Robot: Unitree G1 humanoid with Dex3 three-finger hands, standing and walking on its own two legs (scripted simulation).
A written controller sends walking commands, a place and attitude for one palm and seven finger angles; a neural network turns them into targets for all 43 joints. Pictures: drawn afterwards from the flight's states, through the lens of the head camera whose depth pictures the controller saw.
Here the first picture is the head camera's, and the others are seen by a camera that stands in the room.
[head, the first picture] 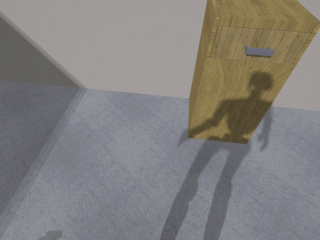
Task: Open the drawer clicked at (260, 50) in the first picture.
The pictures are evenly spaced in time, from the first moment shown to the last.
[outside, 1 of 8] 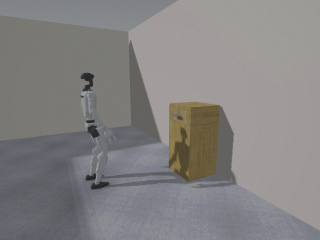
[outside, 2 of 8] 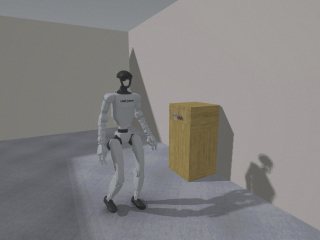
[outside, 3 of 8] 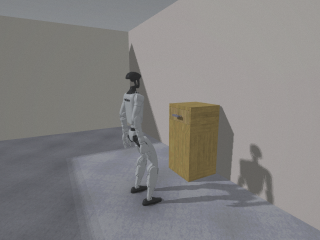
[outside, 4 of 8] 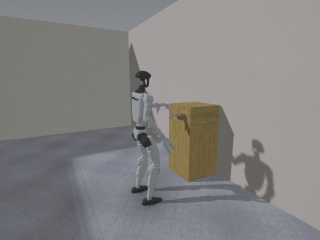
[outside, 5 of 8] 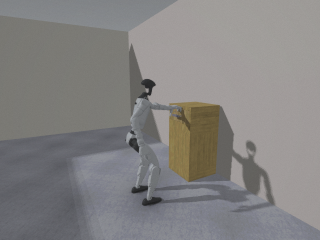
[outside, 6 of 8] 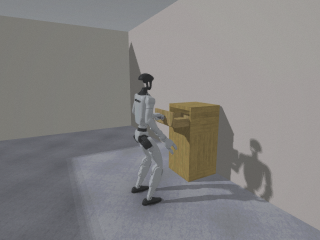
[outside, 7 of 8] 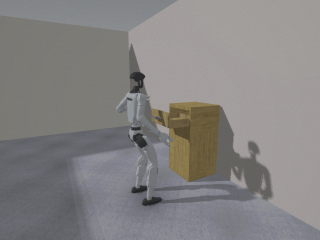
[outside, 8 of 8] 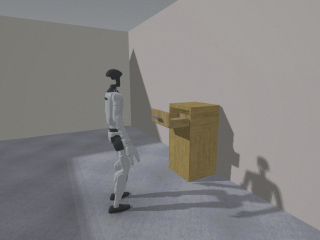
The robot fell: no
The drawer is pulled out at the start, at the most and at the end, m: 0.00 0.30 0.28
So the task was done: yes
